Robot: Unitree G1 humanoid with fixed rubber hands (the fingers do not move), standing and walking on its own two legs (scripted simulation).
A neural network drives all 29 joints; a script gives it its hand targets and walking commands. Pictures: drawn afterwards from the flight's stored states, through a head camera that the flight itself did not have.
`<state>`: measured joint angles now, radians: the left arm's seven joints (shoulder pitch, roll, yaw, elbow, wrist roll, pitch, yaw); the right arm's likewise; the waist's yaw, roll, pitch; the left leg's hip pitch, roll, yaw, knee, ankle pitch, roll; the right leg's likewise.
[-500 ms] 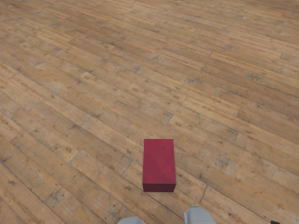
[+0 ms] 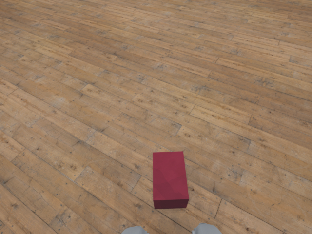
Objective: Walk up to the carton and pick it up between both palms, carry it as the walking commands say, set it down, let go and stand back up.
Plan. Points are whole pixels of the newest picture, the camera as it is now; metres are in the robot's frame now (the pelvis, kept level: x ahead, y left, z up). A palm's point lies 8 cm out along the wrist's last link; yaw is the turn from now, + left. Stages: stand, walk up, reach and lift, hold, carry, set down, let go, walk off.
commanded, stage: walk up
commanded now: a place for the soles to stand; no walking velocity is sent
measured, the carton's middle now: (169, 179) +0.49 -0.02 -0.64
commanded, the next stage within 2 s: reach and lift in 0.68 s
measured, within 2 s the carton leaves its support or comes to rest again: neither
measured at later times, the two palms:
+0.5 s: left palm out of the picture +0.05 +0.31 -0.10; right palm out of the picture +0.07 -0.32 -0.11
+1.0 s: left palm out of the picture +0.13 +0.28 -0.08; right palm (279, 222) +0.17 -0.29 -0.10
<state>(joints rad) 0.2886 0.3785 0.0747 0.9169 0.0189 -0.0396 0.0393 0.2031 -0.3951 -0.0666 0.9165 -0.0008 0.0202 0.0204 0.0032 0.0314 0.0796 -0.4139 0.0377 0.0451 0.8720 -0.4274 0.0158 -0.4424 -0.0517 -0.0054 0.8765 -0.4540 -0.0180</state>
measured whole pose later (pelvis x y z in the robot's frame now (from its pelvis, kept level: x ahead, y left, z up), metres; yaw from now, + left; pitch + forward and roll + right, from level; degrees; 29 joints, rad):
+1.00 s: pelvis -0.02 -0.03 +0.00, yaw +1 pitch -2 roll +0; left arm 0.07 0.37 0.07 0.64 0.05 0.14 -0.01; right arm 0.00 -0.29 -0.11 0.64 0.00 0.14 0.03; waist 0.00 0.03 0.26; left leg -0.43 0.04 0.01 0.84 -0.38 -0.02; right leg -0.43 -0.05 -0.04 0.84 -0.36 0.02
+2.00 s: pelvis -0.05 -0.02 -0.05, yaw +1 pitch +35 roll +0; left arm -0.77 0.23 0.08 0.76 -0.07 0.21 0.05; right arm -0.78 -0.19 -0.18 0.74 0.00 0.21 -0.10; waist 0.00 0.03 0.01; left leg -1.31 0.03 0.00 1.01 -0.30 -0.01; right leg -1.32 -0.05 -0.01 0.99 -0.28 0.03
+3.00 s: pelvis -0.12 -0.01 -0.19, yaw +1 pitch +32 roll +0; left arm -1.50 0.25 0.19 0.97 -0.03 0.21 0.12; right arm -1.50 -0.28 -0.29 0.95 0.00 0.20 -0.16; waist 0.00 0.03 0.50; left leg -1.75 0.00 -0.01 1.59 -0.40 -0.01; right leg -1.75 -0.04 0.05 1.56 -0.37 0.05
